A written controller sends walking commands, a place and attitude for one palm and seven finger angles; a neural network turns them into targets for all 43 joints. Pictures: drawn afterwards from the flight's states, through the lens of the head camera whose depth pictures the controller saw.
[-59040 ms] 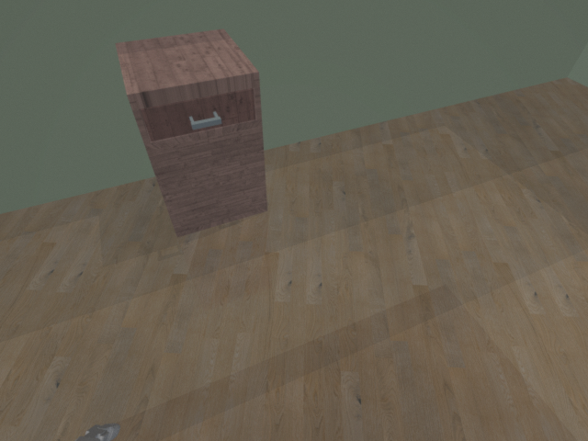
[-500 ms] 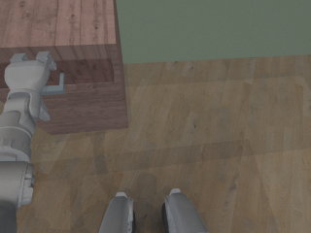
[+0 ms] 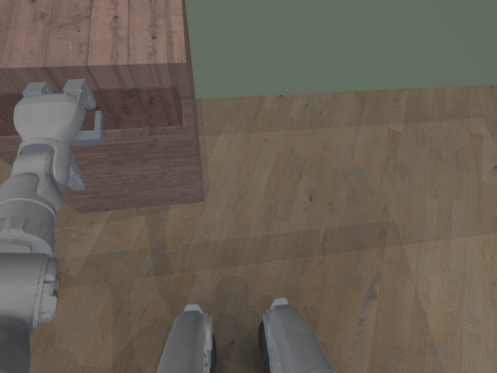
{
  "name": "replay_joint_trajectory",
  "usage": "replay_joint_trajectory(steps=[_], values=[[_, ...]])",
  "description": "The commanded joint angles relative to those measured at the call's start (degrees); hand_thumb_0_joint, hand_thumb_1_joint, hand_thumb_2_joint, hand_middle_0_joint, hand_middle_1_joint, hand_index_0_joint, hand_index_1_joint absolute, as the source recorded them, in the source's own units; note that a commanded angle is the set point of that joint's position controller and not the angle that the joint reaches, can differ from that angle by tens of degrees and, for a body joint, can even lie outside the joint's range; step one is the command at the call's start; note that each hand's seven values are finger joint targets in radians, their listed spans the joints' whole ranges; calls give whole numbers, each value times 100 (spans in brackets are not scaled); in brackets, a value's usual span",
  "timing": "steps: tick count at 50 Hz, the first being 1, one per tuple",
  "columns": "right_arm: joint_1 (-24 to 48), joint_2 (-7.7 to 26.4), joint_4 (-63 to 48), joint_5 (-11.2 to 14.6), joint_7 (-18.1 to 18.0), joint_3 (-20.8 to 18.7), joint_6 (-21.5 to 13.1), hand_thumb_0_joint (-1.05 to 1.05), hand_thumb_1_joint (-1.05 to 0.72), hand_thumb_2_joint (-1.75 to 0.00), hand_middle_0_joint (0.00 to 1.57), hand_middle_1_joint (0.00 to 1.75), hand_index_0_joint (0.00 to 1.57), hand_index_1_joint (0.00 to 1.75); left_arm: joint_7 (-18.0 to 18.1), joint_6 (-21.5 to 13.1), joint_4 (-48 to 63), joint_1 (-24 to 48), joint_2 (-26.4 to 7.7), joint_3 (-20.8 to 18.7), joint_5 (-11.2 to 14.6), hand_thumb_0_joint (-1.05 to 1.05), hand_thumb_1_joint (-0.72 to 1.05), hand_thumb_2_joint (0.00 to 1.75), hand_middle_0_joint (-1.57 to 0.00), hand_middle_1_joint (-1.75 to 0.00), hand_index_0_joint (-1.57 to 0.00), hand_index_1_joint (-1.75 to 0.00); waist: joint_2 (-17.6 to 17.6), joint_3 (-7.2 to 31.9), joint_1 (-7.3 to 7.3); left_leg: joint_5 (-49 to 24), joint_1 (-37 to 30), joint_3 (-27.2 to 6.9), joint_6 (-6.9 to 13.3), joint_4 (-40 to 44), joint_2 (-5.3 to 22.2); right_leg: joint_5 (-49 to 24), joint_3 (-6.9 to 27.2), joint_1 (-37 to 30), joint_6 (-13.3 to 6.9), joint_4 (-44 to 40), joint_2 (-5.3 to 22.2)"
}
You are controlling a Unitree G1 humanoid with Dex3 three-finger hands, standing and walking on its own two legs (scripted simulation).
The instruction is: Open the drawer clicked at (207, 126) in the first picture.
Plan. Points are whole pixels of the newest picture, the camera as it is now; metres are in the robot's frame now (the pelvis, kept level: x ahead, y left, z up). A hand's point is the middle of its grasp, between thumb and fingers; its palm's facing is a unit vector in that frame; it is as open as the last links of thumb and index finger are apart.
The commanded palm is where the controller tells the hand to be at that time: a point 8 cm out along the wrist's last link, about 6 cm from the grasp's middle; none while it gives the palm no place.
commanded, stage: re-aim the fingers above the handle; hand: left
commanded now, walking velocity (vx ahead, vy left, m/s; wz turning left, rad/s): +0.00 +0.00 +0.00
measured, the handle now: (73, 128) +0.55 +0.30 -0.08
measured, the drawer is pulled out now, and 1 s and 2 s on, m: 0.00 0.00 0.00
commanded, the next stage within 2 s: lower the fingers behind the handle in 1.60 s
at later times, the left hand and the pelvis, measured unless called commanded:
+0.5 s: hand (65, 135) +0.49 +0.28 -0.02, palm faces -0.08 -0.02 -1.00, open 13.8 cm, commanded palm +0.50 +0.26 +0.03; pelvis -0.01 -0.01 -0.01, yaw +0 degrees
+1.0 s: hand (59, 140) +0.49 +0.29 -0.03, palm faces -0.06 -0.04 -1.00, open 13.8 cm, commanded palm +0.50 +0.27 +0.03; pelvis +0.00 +0.00 -0.01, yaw +0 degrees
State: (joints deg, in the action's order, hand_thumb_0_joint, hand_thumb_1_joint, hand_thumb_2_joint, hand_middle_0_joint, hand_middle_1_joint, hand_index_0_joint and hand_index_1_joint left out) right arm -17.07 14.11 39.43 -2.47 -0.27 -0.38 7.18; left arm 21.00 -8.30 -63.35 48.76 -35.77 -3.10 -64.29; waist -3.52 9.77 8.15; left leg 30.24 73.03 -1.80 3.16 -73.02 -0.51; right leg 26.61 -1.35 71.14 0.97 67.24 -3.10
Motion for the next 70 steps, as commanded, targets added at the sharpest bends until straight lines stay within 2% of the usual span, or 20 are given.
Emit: replay_joint_trajectory(steps=[1,3,5,13,18,20,25,28,32,38,45,48,51,55,58,61,63,65,67,70], values=[[-1048,1149,-174,-17,-166,-339,-55,0,-90,-90,20,30,20,30,212,-223,972,2525,-1594,-288,-47,0,-50,30,-30,-120,-30,-120,-674,2725,284,-1978,-2664,-313,-69,897,165,-874,-204,-665,-371,-690,-66],[-966,1179,-193,-32,-154,-281,-49,0,-90,-90,20,30,20,30,339,-238,797,2443,-1970,-579,-119,0,-50,30,-30,-120,-30,-120,-786,2511,158,-1890,-2390,-279,-77,889,154,-814,-205,-633,-409,-600,-54],[-944,1182,-279,-51,-135,-256,-59,0,-90,-90,20,30,20,30,469,-174,554,2349,-2005,-603,-163,0,-50,30,-30,-120,-30,-120,-777,2478,160,-1863,-2184,-227,-59,797,127,-805,-197,-608,-398,-540,-58],[-998,1264,-450,-11,-70,-265,-14,0,-90,-90,20,30,20,30,584,96,728,2324,-2377,-846,-118,0,-50,30,-30,-120,-30,-120,-561,3265,63,-2012,-2184,-160,-33,757,110,-1112,-138,-1216,-331,-483,-53],[-1061,1222,-354,6,-123,-358,-109,0,-90,-90,20,30,20,30,269,-150,1270,2505,-1963,-503,-53,0,-50,30,-30,-120,-30,-120,-921,3730,162,-2233,-2896,-286,-79,757,165,-1126,-143,-1019,-345,-541,-75],[-1089,1188,-251,7,-155,-397,-140,0,-90,-90,20,30,20,30,185,-247,1270,2498,-1642,-288,19,0,-50,30,-30,-120,-30,-120,-845,3446,243,-2086,-2874,-294,-78,748,172,-1000,-155,-865,-339,-605,-77],[-1104,1156,-159,-13,-176,-369,-149,0,-90,-90,20,30,20,30,216,-333,996,2367,-1584,-313,41,0,-50,30,-30,-120,-30,-120,-758,2935,249,-1975,-2582,-250,-51,760,142,-931,-165,-736,-367,-646,-75],[-966,1251,-226,-9,-161,-243,-52,0,-90,-90,20,30,20,30,322,-262,654,1946,-2511,-968,-79,0,-50,30,-30,-120,-30,-120,-683,2628,-56,-1954,-2139,-164,-41,778,117,-951,-143,-873,-397,-548,-67],[-830,1245,-474,8,-146,-155,30,0,-90,-90,20,30,20,30,416,-154,633,1910,-2994,-1122,-231,0,-50,30,-30,-120,-30,-120,-599,2750,-122,-1915,-1657,-10,17,649,41,-1203,-58,-1315,-349,-463,-70],[-963,1249,-522,19,-138,-297,18,0,-90,-90,20,30,20,30,166,-406,1091,1627,-2607,-1017,5,0,-50,30,-30,-120,-30,-120,-696,3611,-105,-2538,-2414,-100,-30,597,102,-1675,-69,-1399,-320,-365,-66],[-1009,1202,-183,-29,-197,-461,-55,0,-90,-90,20,30,20,30,71,-852,1742,2400,-1707,-351,97,0,-50,30,-30,-120,-30,-120,-904,3355,245,-2438,-3033,-378,-127,565,194,-1106,-157,-431,-337,-448,-81],[-1021,1211,-128,-60,-203,-454,-47,0,-90,-90,20,30,20,30,301,-865,1751,2581,-2022,-634,-3,0,-50,30,-30,-120,-30,-120,-1118,3253,153,-2560,-3134,-463,-224,625,188,-1015,-228,-223,-392,-358,-74],[-963,1195,-156,-77,-117,-376,7,0,-90,-90,20,30,20,30,582,-556,1099,2339,-2052,-740,-64,0,-50,30,-30,-120,-30,-120,-1085,2908,95,-2532,-2838,-409,-220,613,149,-975,-273,-213,-407,-348,-82],[-936,1254,-348,-56,-19,-266,108,0,-90,-90,20,30,20,30,707,44,659,2137,-2443,-923,-234,0,-50,30,-30,-120,-30,-120,-1089,3028,-76,-2726,-2654,-298,-207,676,128,-1217,-297,-599,-398,-305,-85],[-982,1267,-468,-19,3,-268,183,0,-90,-90,20,30,20,30,591,278,686,1967,-2493,-931,-244,0,-50,30,-30,-120,-30,-120,-788,3342,-101,-2901,-2770,-251,-157,750,119,-1559,-266,-1096,-364,-406,-98],[-952,1255,-513,44,-47,-234,172,0,-90,-90,20,30,20,30,345,373,594,2031,-2316,-663,-123,0,-50,30,-30,-120,-30,-120,-484,3031,35,-2137,-2388,-160,-48,847,99,-1244,-203,-1288,-305,-594,-91],[-943,1244,-497,68,-130,-243,81,0,-90,-90,20,30,20,30,129,153,894,2419,-2269,-526,-80,0,-50,30,-30,-120,-30,-120,-523,3115,190,-1917,-2449,-194,-16,876,130,-1111,-144,-1227,-299,-662,-64],[-942,1218,-452,69,-196,-261,1,0,-90,-90,20,30,20,30,-61,-140,1124,2453,-2208,-442,-45,0,-50,30,-30,-120,-30,-120,-720,3164,194,-1785,-2556,-212,-19,843,129,-932,-117,-1061,-317,-660,-77],[-964,1169,-377,39,-239,-325,-101,0,-90,-90,20,30,20,30,-163,-461,1331,2496,-1830,-245,21,0,-50,30,-30,-120,-30,-120,-705,3157,277,-1672,-2651,-255,-8,781,137,-785,-104,-835,-318,-680,-80],[-980,1182,-263,13,-286,-313,-144,0,-90,-90,20,30,20,30,-116,-750,1183,2434,-1981,-406,17,0,-50,30,-30,-120,-30,-120,-730,2767,278,-1608,-2449,-320,-39,710,152,-652,-145,-459,-364,-552,-84]])
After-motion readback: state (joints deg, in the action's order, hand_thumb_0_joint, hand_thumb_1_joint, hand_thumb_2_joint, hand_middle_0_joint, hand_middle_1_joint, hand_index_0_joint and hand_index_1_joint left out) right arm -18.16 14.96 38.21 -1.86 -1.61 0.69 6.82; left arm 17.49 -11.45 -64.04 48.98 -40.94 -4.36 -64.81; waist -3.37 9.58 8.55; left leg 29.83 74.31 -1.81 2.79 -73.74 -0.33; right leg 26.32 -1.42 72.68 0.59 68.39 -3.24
